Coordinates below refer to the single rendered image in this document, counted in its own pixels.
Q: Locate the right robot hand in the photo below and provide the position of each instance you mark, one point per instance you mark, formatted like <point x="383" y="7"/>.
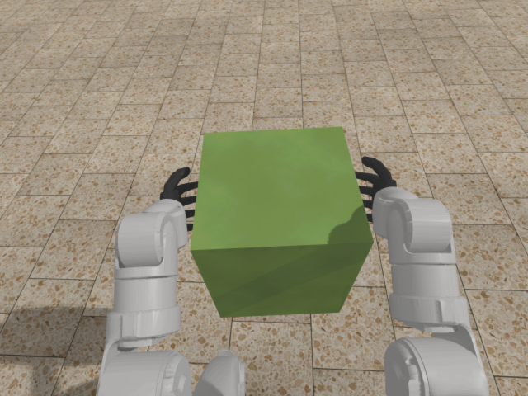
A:
<point x="379" y="182"/>

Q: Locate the right robot forearm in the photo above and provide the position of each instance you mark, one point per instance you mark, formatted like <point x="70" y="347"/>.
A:
<point x="425" y="285"/>

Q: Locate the left robot upper arm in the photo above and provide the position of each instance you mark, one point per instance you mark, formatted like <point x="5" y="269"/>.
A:
<point x="147" y="373"/>

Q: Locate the left robot forearm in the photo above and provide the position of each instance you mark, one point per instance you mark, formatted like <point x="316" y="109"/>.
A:
<point x="145" y="296"/>

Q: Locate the right robot upper arm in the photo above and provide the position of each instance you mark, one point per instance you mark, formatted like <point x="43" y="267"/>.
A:
<point x="432" y="366"/>

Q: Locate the carton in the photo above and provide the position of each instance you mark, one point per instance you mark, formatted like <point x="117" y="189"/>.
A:
<point x="280" y="226"/>

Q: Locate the robot left shin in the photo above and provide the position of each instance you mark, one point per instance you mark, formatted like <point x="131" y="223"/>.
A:
<point x="225" y="353"/>

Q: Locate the robot left thigh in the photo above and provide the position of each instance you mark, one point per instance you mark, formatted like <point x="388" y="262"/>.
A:
<point x="223" y="376"/>

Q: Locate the left robot hand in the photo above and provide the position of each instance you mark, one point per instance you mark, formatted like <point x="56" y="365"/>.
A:
<point x="173" y="191"/>

